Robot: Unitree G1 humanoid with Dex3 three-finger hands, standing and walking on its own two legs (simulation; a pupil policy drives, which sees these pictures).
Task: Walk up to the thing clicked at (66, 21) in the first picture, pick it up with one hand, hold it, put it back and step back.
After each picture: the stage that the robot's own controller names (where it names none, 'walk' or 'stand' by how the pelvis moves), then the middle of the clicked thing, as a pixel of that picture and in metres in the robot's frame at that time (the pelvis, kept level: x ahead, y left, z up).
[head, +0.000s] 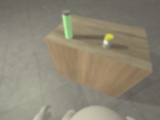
stand; (67, 25) +0.76 +0.27 +0.12
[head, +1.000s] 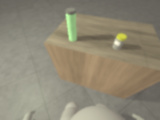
walk; (71, 26) +0.67 +0.19 +0.15
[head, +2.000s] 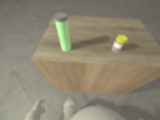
rise first; (64, 34) +0.51 +0.22 +0.16
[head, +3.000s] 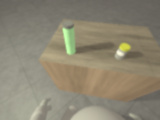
stand; (69, 39) +0.52 +0.19 +0.12
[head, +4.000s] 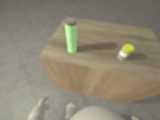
stand; (71, 37) +0.52 +0.18 +0.14
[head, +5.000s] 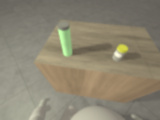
stand; (66, 41) +0.50 +0.21 +0.13
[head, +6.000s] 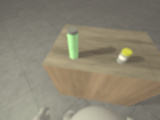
stand; (73, 44) +0.51 +0.17 +0.11
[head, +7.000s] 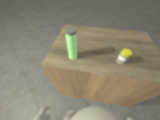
stand; (72, 45) +0.50 +0.17 +0.11
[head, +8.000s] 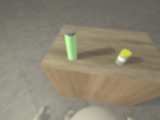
rise first; (71, 45) +0.49 +0.17 +0.11
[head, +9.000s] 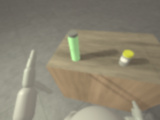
rise first; (74, 47) +0.50 +0.19 +0.12
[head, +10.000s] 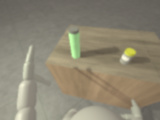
go down; (75, 44) +0.51 +0.18 +0.12
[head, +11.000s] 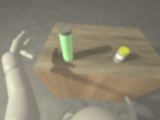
go down; (67, 46) +0.47 +0.17 +0.13
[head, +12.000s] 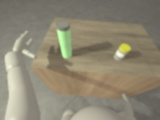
close in; (65, 42) +0.48 +0.17 +0.14
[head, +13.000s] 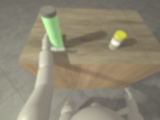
close; (54, 32) +0.50 +0.20 +0.17
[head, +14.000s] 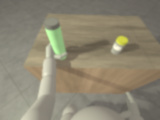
lift; (57, 42) +0.44 +0.20 +0.17
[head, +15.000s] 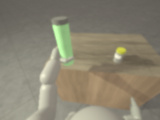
lift; (64, 44) +0.34 +0.16 +0.28
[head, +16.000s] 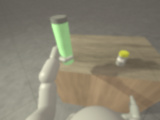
hold; (64, 43) +0.34 +0.17 +0.29
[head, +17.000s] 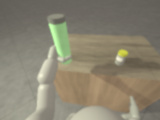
hold; (62, 43) +0.33 +0.17 +0.30
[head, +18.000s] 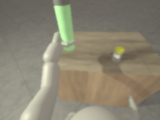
crouch; (66, 28) +0.42 +0.15 +0.33
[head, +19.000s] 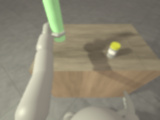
lower; (55, 18) +0.51 +0.18 +0.30
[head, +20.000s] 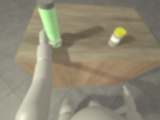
lower; (51, 27) +0.52 +0.20 +0.18
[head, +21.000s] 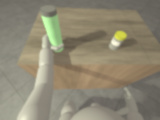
lower; (54, 32) +0.50 +0.20 +0.17
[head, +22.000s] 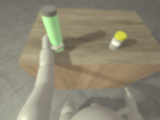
lower; (54, 32) +0.50 +0.20 +0.17
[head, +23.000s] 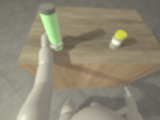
lower; (53, 31) +0.50 +0.20 +0.17
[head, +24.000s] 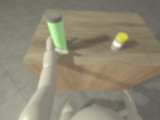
open; (58, 36) +0.48 +0.19 +0.17
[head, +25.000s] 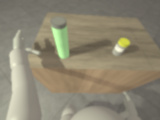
sink last; (61, 41) +0.45 +0.17 +0.16
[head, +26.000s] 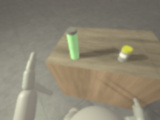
stand; (73, 45) +0.50 +0.19 +0.14
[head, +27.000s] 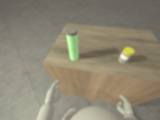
stand; (73, 46) +0.47 +0.17 +0.12
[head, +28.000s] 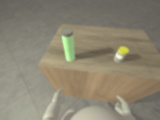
stand; (69, 46) +0.47 +0.19 +0.12
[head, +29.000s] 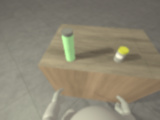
stand; (69, 46) +0.47 +0.19 +0.12
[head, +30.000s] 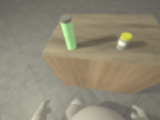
walk; (69, 34) +0.54 +0.20 +0.14
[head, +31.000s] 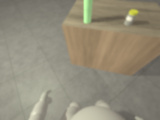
walk; (87, 8) +0.88 +0.08 +0.15
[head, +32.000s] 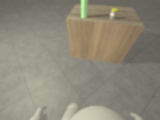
stand; (84, 7) +1.24 +0.18 +0.14
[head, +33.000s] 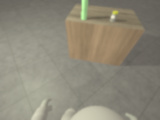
stand; (84, 8) +1.19 +0.16 +0.12
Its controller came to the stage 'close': yes
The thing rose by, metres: 0.21
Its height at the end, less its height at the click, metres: +0.00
